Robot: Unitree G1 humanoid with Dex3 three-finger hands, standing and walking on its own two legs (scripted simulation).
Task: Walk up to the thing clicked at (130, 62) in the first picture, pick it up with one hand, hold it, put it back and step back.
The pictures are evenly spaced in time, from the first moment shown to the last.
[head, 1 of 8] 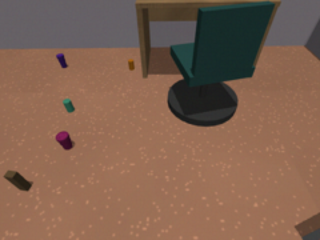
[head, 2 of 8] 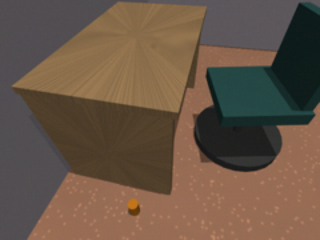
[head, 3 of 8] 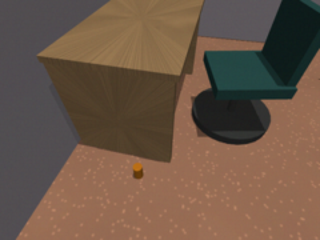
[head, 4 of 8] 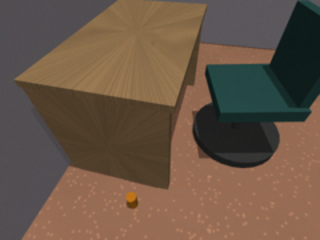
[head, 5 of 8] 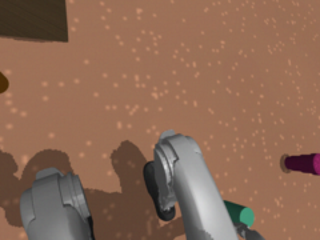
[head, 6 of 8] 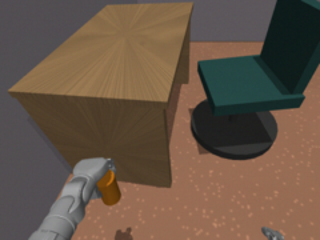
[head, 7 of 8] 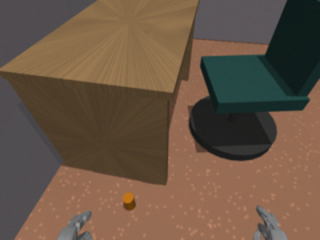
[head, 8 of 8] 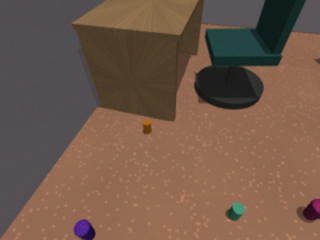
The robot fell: no
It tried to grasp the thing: yes
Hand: left
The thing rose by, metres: 0.63
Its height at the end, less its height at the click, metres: +0.00
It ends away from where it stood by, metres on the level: 0.02
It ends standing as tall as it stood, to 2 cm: yes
